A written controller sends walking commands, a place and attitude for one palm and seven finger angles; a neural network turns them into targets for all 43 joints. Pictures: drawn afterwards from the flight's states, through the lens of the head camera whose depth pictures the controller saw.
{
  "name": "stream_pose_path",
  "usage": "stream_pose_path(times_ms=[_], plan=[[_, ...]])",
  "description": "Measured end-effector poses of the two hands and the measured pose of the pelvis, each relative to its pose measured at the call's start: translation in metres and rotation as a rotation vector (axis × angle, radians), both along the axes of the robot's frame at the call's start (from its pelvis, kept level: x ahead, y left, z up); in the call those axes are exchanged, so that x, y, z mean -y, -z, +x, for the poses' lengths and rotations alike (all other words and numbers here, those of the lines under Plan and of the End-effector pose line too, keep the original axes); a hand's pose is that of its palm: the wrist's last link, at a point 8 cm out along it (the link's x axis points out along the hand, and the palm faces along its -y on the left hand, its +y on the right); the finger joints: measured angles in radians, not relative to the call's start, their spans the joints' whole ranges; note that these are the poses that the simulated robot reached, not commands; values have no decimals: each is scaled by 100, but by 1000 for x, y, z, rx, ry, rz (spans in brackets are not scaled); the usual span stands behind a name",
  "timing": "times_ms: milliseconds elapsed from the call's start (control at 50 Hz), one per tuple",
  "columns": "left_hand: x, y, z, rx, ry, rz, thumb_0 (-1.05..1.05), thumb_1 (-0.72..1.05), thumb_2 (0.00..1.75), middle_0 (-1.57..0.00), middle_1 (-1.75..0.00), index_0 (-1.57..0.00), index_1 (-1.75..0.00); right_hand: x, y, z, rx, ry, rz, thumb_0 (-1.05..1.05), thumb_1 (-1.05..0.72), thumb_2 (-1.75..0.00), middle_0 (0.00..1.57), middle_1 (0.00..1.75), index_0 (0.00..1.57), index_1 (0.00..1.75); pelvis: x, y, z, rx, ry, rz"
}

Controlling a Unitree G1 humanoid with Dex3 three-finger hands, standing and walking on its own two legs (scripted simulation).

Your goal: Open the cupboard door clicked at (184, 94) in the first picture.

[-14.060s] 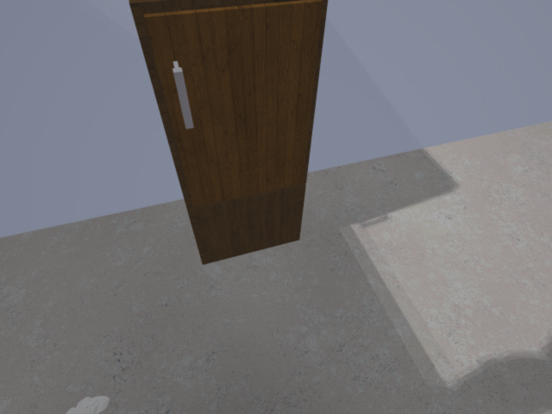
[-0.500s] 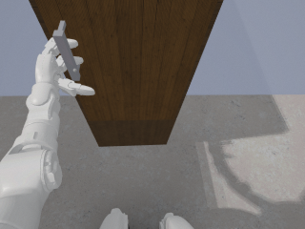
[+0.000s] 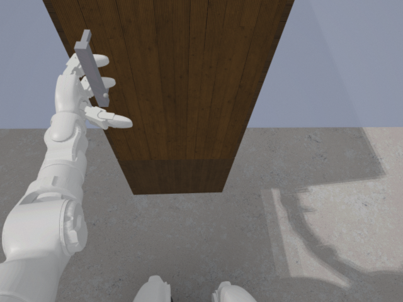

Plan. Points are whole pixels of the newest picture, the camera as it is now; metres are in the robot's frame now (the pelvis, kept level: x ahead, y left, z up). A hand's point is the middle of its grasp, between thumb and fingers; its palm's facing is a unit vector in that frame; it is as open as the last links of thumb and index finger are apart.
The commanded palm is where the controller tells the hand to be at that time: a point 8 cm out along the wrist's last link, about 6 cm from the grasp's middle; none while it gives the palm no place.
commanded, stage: close the thumb around the handle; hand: left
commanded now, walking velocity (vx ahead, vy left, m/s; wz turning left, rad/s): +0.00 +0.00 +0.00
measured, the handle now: (95, 71) +0.56 +0.19 +0.10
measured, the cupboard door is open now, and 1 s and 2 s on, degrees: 0 2 43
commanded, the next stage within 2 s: pull the door open along its arc in 0.68 s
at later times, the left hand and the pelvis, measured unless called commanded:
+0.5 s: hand (104, 94) +0.50 +0.16 +0.10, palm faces +0.02 -1.00 -0.01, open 7.2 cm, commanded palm +0.48 +0.20 +0.10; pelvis +0.00 +0.00 +0.00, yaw +0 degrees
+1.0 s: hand (104, 99) +0.49 +0.16 +0.10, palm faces +0.00 -1.00 +0.01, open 5.7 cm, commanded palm +0.44 +0.21 +0.10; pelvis +0.01 +0.00 +0.01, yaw -1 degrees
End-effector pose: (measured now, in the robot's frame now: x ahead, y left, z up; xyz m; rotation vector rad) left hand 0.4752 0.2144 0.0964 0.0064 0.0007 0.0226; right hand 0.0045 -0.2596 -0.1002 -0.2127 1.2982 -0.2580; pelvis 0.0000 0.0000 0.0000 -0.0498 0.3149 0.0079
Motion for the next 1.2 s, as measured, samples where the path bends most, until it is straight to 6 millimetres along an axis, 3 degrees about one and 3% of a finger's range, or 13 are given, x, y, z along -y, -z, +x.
stream_pose_path(times_ms=[100, 200, 620, 980, 1080, 1200], plan=[[0, 0, 0, -2, 4, 1, -2, -45, 33, -30, -121, -29, -121, 1, -1, -1, 0, 4, -2, 0, -91, -90, 20, 30, 21, 30, 1, 0, -1, 3, 1, 0], [-1, -1, 0, 0, 4, 0, -1, -29, 40, -31, -123, -30, -122, 2, -1, -3, -1, 8, -4, 0, -91, -90, 20, 30, 21, 30, 2, -1, 0, 2, 1, 0], [-2, -2, 2, -3, 3, -3, 0, 74, 83, -37, -132, -37, -133, 3, 0, 2, -4, 5, 1, 0, -91, -90, 20, 30, 21, 30, 3, -1, 3, -2, 0, 1], [-1, -1, -7, 5, 16, -11, 1, 75, 80, -35, -134, -35, -133, 0, -4, 12, 30, 18, 11, 0, -91, -90, 20, 30, 21, 30, 1, -5, 8, 13, 15, 5], [1, 0, -26, 21, 31, -14, 0, 74, 79, -34, -134, -33, -133, -3, -7, 24, 70, 21, 30, 0, -91, -90, 20, 30, 21, 30, -1, -9, 13, 33, 25, 10], [11, 2, -70, 43, 54, -21, 0, 73, 77, -35, -135, -31, -132, -8, -14, 57, 177, -8, 59, 1, -91, -90, 20, 30, 20, 30, -2, -15, 17, 70, 27, 17]])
